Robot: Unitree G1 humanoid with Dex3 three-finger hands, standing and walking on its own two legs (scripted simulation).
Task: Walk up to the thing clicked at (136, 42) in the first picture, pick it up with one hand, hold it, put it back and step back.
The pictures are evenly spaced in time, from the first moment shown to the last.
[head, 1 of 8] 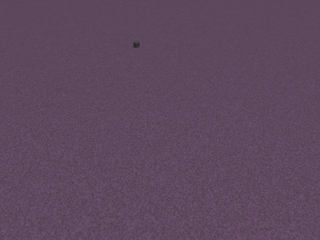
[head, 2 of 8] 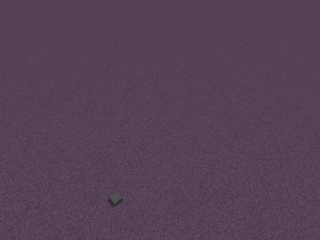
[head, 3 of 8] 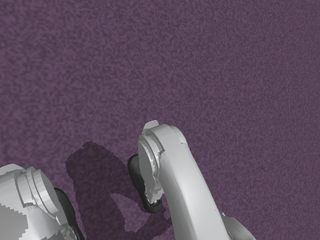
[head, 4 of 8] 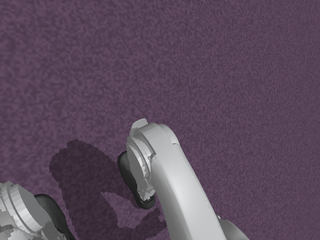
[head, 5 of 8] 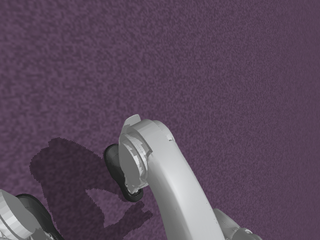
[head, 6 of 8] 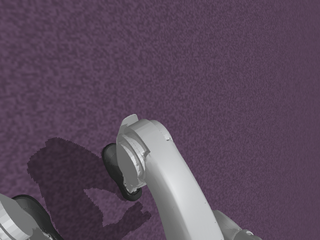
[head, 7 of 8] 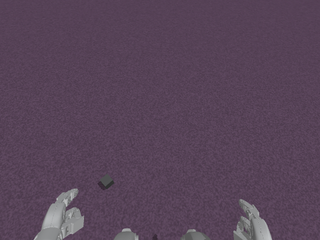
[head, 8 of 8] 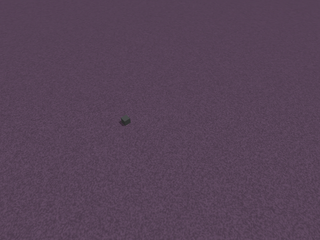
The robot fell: no
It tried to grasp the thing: yes
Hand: left
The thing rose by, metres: 0.00
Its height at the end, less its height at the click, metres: +0.00
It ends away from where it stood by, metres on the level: 0.00
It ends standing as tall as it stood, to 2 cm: yes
